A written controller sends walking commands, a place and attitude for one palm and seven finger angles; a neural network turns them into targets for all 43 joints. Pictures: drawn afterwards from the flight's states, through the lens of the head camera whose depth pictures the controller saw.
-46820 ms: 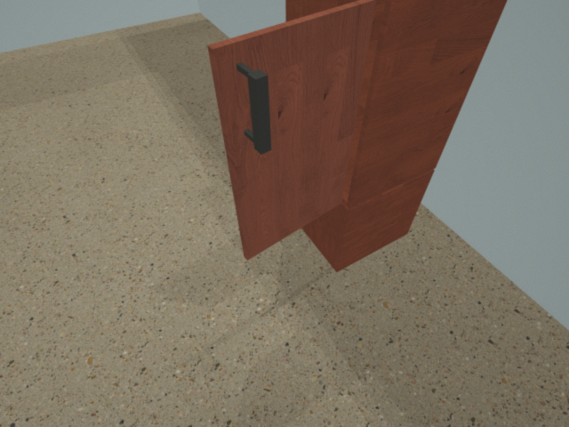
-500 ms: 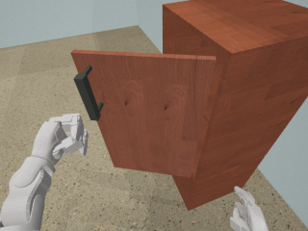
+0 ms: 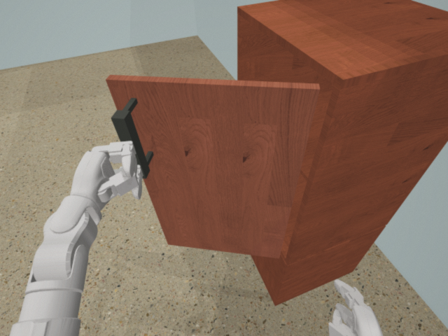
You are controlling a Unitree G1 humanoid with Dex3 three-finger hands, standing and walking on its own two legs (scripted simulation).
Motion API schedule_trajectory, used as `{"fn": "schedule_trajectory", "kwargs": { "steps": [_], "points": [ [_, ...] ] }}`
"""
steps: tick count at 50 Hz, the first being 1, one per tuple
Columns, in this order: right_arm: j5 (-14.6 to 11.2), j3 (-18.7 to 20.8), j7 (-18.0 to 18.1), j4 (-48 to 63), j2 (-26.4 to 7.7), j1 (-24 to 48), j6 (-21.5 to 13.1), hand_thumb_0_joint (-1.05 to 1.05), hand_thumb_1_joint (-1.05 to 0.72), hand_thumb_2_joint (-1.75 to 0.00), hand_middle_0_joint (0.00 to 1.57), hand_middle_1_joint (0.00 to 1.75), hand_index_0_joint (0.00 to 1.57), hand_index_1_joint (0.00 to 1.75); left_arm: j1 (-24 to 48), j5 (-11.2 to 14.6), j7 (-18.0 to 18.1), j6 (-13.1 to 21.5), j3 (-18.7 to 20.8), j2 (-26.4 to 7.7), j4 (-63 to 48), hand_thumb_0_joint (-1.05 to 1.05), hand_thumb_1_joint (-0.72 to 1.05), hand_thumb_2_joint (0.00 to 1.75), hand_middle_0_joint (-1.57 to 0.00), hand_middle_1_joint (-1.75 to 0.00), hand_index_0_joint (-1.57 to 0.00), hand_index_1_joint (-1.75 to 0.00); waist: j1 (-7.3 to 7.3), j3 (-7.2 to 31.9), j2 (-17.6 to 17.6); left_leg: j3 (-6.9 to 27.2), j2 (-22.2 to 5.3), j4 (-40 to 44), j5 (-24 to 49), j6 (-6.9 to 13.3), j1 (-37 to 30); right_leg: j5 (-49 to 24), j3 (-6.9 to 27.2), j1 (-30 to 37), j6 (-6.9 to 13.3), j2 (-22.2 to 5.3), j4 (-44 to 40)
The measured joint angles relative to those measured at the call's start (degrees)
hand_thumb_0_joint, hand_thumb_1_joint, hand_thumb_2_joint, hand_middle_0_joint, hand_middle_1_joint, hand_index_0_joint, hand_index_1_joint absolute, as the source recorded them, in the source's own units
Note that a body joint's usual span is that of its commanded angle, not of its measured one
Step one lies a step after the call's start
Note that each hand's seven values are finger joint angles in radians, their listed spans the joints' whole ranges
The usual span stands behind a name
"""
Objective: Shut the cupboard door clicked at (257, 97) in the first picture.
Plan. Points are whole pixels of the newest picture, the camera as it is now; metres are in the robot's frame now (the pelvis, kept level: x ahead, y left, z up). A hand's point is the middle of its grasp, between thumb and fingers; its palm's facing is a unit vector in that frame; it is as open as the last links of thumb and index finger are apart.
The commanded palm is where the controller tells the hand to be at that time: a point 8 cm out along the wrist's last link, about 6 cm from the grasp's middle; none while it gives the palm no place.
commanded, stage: bring the fist close to the handle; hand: left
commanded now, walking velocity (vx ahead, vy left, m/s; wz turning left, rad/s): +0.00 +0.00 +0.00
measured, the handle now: (137, 139) +0.43 +0.20 +0.14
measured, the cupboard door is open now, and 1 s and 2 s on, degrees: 60 56 43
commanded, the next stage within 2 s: push the door shut along its arc in 0.44 s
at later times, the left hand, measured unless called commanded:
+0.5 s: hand (137, 173) +0.33 +0.17 +0.16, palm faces -0.05 -1.00 -0.04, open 3.1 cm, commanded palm +0.30 +0.22 +0.15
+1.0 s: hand (146, 155) +0.38 +0.17 +0.15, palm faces -0.14 -0.99 -0.04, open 3.1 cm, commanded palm +0.36 +0.22 +0.15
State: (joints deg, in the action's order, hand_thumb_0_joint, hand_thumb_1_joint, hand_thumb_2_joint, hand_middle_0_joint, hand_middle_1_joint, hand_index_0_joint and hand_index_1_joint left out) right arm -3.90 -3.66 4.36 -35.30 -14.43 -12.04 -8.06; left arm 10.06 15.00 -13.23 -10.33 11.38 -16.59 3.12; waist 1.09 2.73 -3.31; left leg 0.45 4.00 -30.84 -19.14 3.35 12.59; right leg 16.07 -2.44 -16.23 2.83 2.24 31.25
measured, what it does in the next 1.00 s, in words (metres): stands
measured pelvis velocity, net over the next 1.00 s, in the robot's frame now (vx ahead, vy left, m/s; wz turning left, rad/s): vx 0.00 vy -0.02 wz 0.01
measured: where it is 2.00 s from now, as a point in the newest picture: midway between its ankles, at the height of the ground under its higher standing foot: outside the picture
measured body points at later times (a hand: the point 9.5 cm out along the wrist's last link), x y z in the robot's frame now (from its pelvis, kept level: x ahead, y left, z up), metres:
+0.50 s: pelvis +0.00 -0.01 +0.00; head +0.00 -0.03 +0.45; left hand +0.33 +0.22 +0.16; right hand +0.17 -0.25 -0.09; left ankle -0.03 +0.08 -0.73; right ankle +0.00 -0.09 -0.73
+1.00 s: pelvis +0.00 -0.02 +0.00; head +0.01 -0.04 +0.45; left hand +0.38 +0.22 +0.16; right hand +0.15 -0.27 -0.10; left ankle -0.03 +0.08 -0.73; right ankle +0.00 -0.09 -0.73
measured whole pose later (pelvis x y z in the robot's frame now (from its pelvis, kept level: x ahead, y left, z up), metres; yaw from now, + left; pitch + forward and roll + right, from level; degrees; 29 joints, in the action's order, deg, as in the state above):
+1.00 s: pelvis +0.00 -0.02 +0.00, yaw +0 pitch +3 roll +0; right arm -4.8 -3.0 5.1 -35.9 -16.5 -13.1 -6.1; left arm 26.9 15.5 -21.5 -2.7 13.4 -22.1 28.0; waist -1.1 1.8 -2.7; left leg 1.0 3.1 -31.3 -18.6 2.2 15.4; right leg 15.4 -3.2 -18.7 4.1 3.1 31.2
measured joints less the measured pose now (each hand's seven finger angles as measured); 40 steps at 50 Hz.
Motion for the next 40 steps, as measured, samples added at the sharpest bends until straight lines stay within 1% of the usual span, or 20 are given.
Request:
{"fn": "schedule_trajectory", "kwargs": {
  "steps": [4,10,13,19,26,31,35,40],
  "points": [
    [-0.13,0.31,0.09,0.18,-0.33,-0.21,0.79,0.01,-0.90,-0.90,0.20,0.30,0.20,0.30,1.35,-0.11,-0.09,-0.29,0.69,-0.46,2.58,0.01,0.90,0.90,-1.30,-1.50,-1.30,-1.50,-0.20,-0.25,0.23,-0.11,-0.14,0.29,0.20,-0.08,0.00,-0.27,0.10,-0.03,0.11,0.15,-0.30],
    [-0.19,0.70,0.19,0.17,-0.74,-0.60,0.92,0.01,-0.90,-0.90,0.20,0.30,0.20,0.30,2.10,0.15,-0.73,2.33,1.45,-0.84,3.93,0.01,0.90,0.90,-1.30,-1.50,-1.30,-1.50,-0.22,-0.43,0.49,-0.12,-0.42,0.39,0.29,-0.27,0.03,-0.52,0.09,0.02,0.33,0.42,-0.65],
    [-0.36,0.80,0.22,0.14,-0.85,-0.53,1.15,0.01,-0.90,-0.90,0.20,0.30,0.20,0.30,2.75,0.16,-1.07,2.52,1.87,-1.21,5.26,0.01,0.90,0.90,-1.30,-1.50,-1.30,-1.50,-0.31,-0.48,0.47,-0.05,-0.54,0.31,0.30,-0.36,0.17,-0.61,0.02,-0.06,0.43,0.53,-0.72],
    [-0.52,0.90,0.40,0.43,-1.03,-0.31,1.26,0.01,-0.90,-0.90,0.20,0.30,0.20,0.30,3.67,0.07,-1.35,2.17,1.51,-1.26,6.91,0.01,0.90,0.90,-1.30,-1.50,-1.30,-1.50,-0.42,-0.92,0.12,0.10,-0.57,0.37,0.53,-0.49,0.45,-0.79,-0.16,-0.29,0.58,0.55,-0.80],
    [-0.43,0.69,0.12,0.49,-0.62,-0.39,0.97,0.01,-0.90,-0.90,0.20,0.30,0.20,0.30,3.11,0.35,-1.40,4.11,1.68,-0.96,6.18,0.01,0.90,0.90,-1.30,-1.50,-1.30,-1.50,-0.36,-0.36,0.08,0.01,-0.76,0.64,0.50,-0.73,0.08,-0.69,-0.06,-0.09,0.82,0.75,-0.81],
    [-0.60,0.51,-0.02,0.58,-0.66,-0.04,1.49,0.01,-0.90,-0.90,0.20,0.30,0.20,0.30,3.44,0.20,-1.76,3.00,2.05,-1.30,7.67,0.01,0.90,0.90,-1.30,-1.50,-1.30,-1.50,-0.47,-0.30,-0.06,0.16,-0.88,0.52,0.45,-0.89,0.04,-0.62,-0.23,0.00,0.98,0.85,-0.74],
    [-0.69,0.42,0.52,0.56,-0.94,0.50,1.83,0.01,-0.90,-0.90,0.20,0.30,0.20,0.30,5.92,-0.24,-2.52,2.67,1.51,-2.25,10.64,0.01,0.90,0.90,-1.30,-1.50,-1.30,-1.50,-0.67,-1.24,0.00,0.59,-0.91,0.05,0.49,-1.01,0.42,-0.68,-0.70,-0.11,1.12,0.85,-0.63],
    [-0.63,0.29,1.10,-0.12,-1.19,0.93,1.70,0.01,-0.90,-0.90,0.20,0.30,0.20,0.30,11.36,-0.13,-4.11,4.80,1.18,-3.51,15.31,0.01,0.90,0.90,-1.31,-1.50,-1.30,-1.50,-1.08,-2.02,0.50,0.88,-0.94,-0.23,0.70,-1.17,1.33,-0.90,-1.04,-0.86,1.31,0.84,-0.53]
  ]
}}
